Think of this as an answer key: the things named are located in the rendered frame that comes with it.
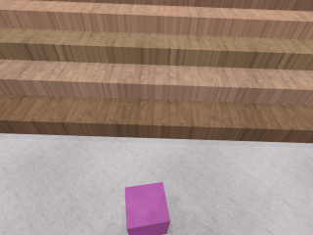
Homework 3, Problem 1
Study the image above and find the carton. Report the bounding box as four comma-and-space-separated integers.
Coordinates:
124, 182, 170, 235

